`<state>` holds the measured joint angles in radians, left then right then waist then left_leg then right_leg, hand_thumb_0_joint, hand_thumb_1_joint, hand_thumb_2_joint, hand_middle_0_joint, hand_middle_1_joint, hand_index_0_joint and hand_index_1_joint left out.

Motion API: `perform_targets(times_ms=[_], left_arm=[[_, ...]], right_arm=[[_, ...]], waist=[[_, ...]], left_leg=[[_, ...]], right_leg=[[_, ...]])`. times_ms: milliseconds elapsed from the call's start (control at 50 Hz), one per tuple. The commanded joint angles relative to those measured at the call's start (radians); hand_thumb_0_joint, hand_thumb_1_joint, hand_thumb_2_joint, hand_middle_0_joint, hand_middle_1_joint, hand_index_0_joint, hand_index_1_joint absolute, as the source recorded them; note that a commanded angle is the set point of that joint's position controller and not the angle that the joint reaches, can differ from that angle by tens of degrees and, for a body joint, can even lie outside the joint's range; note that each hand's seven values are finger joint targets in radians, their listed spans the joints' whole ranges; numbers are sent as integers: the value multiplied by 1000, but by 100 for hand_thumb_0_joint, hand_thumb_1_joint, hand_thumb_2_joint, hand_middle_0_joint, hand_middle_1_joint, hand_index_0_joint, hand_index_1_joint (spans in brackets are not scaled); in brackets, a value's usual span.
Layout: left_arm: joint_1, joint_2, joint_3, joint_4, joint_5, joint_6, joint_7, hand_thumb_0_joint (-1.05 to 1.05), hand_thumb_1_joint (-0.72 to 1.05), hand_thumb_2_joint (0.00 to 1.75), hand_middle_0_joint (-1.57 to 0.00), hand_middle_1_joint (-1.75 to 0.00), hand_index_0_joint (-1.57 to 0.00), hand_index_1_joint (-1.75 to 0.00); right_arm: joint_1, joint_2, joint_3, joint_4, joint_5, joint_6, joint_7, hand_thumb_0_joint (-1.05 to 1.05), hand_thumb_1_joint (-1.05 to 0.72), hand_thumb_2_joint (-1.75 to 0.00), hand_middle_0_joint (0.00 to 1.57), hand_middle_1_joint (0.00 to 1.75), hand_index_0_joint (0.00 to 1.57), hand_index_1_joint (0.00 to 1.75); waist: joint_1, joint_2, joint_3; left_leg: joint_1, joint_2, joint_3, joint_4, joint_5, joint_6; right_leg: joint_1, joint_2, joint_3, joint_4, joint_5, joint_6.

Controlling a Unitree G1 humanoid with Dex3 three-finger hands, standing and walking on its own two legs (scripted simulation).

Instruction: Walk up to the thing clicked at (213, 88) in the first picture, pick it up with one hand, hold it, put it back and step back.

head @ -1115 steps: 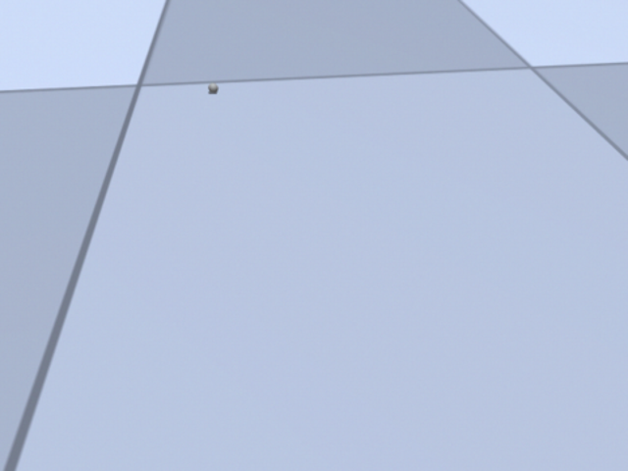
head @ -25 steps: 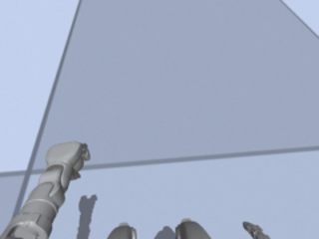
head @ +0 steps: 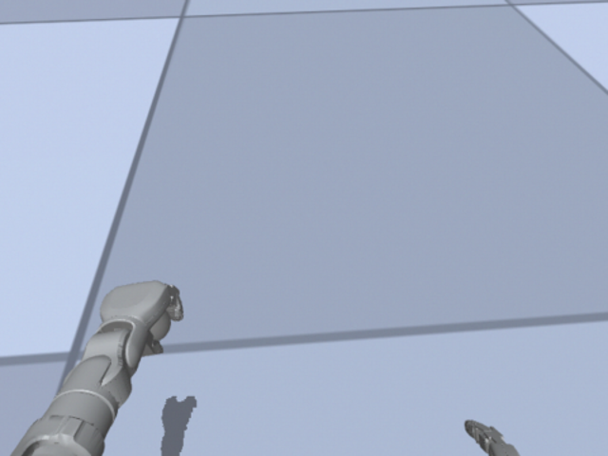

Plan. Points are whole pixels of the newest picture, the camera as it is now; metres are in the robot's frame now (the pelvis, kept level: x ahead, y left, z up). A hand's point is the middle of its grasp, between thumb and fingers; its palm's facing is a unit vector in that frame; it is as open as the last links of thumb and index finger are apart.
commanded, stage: hold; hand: left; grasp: from above
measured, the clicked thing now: (151, 323) +0.33 +0.23 -0.07
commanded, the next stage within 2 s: crouch in 1.62 s
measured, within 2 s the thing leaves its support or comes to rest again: neither
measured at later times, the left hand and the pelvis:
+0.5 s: hand (146, 335) +0.29 +0.22 -0.03, palm faces -0.43 -0.06 -0.90, open 7.2 cm; pelvis +0.00 +0.00 +0.01, yaw +0 degrees
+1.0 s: hand (146, 338) +0.28 +0.21 -0.01, palm faces -0.42 -0.07 -0.91, open 7.2 cm; pelvis -0.01 -0.01 +0.02, yaw +0 degrees
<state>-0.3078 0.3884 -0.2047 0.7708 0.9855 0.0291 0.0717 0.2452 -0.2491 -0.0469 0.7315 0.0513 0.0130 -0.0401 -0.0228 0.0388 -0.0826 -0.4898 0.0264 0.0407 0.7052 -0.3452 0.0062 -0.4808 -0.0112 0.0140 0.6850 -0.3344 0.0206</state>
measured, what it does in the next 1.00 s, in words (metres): stands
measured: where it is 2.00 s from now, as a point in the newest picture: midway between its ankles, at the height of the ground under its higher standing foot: outside the picture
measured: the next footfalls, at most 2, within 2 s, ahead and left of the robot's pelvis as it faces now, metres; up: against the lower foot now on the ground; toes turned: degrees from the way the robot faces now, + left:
none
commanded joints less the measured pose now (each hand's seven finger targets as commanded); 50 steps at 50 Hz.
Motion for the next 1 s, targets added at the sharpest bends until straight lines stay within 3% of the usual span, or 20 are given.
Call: perform_targets(times_ms=[0,380,440,460,560,600,640,660,820,980], left_arm=[[-289,201,76,-198,0,-9,12,0,65,47,-85,-77,-97,-64],[-270,211,81,-324,3,-3,-45,0,67,51,-87,-79,-99,-67],[-258,204,81,-322,2,-1,-52,0,68,50,-88,-79,-99,-67],[-252,200,79,-318,1,0,-54,0,67,48,-86,-79,-99,-67],[-252,205,79,-347,-7,-3,-65,0,67,49,-87,-79,-99,-67],[-251,216,91,-358,-8,-6,-64,0,66,50,-86,-79,-98,-67],[-253,202,76,-358,-7,-8,-69,0,65,48,-85,-79,-97,-67],[-236,217,92,-348,-5,-9,-68,0,64,47,-85,-79,-97,-66],[-245,209,85,-364,-7,-7,-71,0,64,49,-86,-78,-97,-66],[-224,220,93,-396,-19,-6,-94,0,64,45,-84,-78,-97,-65]], right_arm=[[-21,-140,-45,-120,5,-26,-13,0,-90,-90,20,30,20,30],[-81,-136,-33,-168,13,4,-16,0,-91,-90,20,30,20,30],[-94,-132,-30,-175,13,6,-18,0,-91,-90,20,30,20,30],[-91,-133,-29,-175,12,6,-17,0,-91,-90,20,30,20,30],[-119,-128,-22,-183,16,7,-20,0,-91,-90,20,30,20,30],[-124,-131,-23,-188,17,6,-22,0,-90,-90,20,30,20,30],[-132,-129,-20,-194,19,6,-22,0,-91,-90,20,30,20,30],[-137,-127,-19,-191,19,7,-24,0,-91,-90,20,30,20,30],[-147,-126,-16,-188,21,4,-27,0,-91,-90,20,30,20,30],[-163,-121,-10,-198,24,3,-29,0,-91,-90,20,30,20,30]], waist=[[-4,-11,-256],[20,-11,-212],[27,-18,-193],[16,-34,-198],[32,-37,-174],[27,-29,-182],[20,-25,-161],[34,-29,-155],[26,-31,-164],[41,-38,-156]], left_leg=[[199,-34,-19,-98,347,-6],[268,-31,-11,-182,324,0],[264,-35,-9,-195,291,2],[267,-34,-9,-192,289,6],[271,-38,-5,-215,254,7],[279,-40,0,-220,243,9],[283,-38,-1,-231,222,8],[280,-39,-2,-236,220,8],[307,-38,0,-246,232,9],[313,-38,2,-264,223,11]], right_leg=[[129,49,-5,-95,305,-30],[180,45,-4,-163,276,-30],[182,42,-1,-179,248,-29],[187,41,0,-182,250,-27],[195,37,0,-207,212,-25],[196,35,5,-211,207,-24],[188,35,5,-220,183,-27],[196,35,1,-225,178,-26],[207,34,5,-237,191,-24],[227,32,3,-256,178,-23]])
